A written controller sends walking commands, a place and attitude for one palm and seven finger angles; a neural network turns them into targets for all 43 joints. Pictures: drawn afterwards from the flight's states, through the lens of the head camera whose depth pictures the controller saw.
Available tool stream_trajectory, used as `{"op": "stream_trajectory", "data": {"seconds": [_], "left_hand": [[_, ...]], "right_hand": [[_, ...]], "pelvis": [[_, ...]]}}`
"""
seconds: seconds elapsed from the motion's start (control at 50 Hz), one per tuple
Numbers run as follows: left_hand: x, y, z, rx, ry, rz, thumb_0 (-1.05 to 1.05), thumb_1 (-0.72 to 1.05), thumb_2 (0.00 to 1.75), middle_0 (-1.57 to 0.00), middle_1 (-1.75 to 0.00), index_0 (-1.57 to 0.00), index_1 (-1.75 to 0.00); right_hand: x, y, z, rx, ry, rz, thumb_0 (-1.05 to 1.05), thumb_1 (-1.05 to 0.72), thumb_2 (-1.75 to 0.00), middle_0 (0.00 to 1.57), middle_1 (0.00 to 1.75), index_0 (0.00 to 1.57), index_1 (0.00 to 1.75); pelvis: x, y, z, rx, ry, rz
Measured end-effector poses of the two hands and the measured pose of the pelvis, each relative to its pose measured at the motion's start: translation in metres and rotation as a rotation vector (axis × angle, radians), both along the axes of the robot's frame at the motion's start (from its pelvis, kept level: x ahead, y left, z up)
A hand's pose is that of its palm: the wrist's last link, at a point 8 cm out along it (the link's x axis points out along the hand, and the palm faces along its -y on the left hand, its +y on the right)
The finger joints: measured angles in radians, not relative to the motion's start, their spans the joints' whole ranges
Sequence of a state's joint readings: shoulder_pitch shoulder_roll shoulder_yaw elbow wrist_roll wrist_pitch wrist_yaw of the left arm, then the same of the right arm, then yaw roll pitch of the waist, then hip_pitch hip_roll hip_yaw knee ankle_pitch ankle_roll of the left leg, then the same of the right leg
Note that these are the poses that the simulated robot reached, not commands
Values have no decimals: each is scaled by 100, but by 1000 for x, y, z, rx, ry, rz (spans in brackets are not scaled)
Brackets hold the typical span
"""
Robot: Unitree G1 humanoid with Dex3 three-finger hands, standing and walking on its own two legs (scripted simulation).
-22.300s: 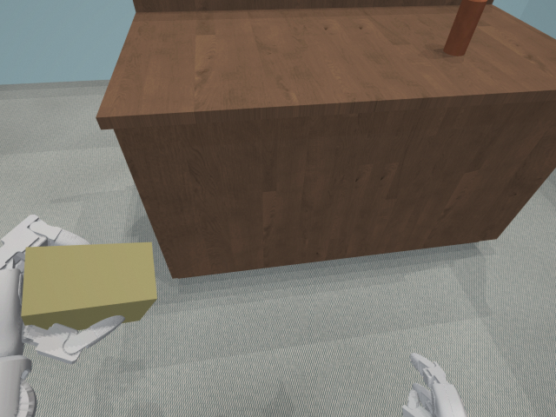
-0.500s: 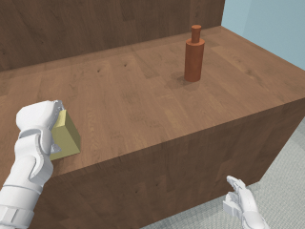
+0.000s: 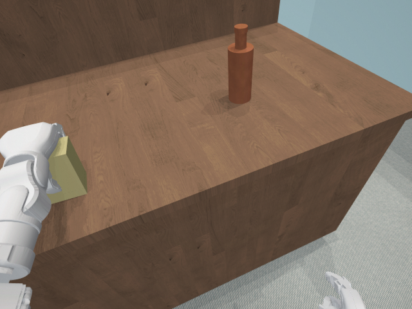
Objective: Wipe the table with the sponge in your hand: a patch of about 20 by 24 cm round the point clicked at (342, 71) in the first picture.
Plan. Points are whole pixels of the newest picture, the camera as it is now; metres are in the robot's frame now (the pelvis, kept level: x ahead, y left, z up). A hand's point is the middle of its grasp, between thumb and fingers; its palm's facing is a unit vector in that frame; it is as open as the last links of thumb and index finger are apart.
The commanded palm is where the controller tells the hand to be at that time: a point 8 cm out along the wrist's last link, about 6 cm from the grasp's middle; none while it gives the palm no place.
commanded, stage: wipe forward along the first lane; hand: left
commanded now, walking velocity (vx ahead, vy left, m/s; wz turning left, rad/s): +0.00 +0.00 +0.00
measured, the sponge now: (54, 178) +0.32 +0.36 +0.10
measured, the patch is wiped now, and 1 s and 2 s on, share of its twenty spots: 0.00 0.20 0.20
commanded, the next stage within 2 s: slide across to the middle lane in 0.88 s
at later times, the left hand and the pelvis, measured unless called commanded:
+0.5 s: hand (44, 148) +0.37 +0.38 +0.14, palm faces -0.10 +0.01 -1.00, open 10.4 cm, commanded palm +0.36 +0.38 +0.17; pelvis +0.00 +0.01 +0.00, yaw -1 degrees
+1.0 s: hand (40, 132) +0.41 +0.42 +0.14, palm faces -0.12 +0.02 -0.99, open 10.4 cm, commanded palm +0.40 +0.40 +0.17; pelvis +0.01 +0.04 +0.00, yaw -2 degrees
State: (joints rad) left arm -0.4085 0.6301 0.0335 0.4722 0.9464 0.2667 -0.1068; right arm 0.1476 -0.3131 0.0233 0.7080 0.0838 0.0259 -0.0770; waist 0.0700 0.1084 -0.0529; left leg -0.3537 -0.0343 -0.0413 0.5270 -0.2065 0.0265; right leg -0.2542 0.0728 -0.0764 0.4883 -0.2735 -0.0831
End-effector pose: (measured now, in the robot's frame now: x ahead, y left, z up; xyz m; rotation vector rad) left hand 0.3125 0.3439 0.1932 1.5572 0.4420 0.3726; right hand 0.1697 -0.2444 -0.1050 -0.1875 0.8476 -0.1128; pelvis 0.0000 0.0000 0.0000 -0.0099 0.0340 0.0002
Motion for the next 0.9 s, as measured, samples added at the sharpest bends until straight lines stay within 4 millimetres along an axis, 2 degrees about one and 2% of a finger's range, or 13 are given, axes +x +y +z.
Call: {"op": "stream_trajectory", "data": {"seconds": [0.46,0.74,0.9], "left_hand": [[37,25,1,-7,43,-1,2,-53,102,-69,-131,-73,-130],[66,48,4,5,81,1,2,-53,103,-69,-131,-73,-130],[78,58,2,-4,66,-14,1,-53,103,-70,-131,-73,-130]], "right_hand": [[-46,-17,-12,-29,133,-97,1,-91,-90,20,30,20,30],[-76,-9,-16,-42,228,-144,1,-91,-90,20,30,20,30],[-84,0,-17,-44,274,-156,1,-91,-90,20,30,20,30]], "pelvis": [[1,6,-3,-8,55,-20],[5,20,-2,-19,95,-26],[10,30,-2,-24,113,-30]]}}
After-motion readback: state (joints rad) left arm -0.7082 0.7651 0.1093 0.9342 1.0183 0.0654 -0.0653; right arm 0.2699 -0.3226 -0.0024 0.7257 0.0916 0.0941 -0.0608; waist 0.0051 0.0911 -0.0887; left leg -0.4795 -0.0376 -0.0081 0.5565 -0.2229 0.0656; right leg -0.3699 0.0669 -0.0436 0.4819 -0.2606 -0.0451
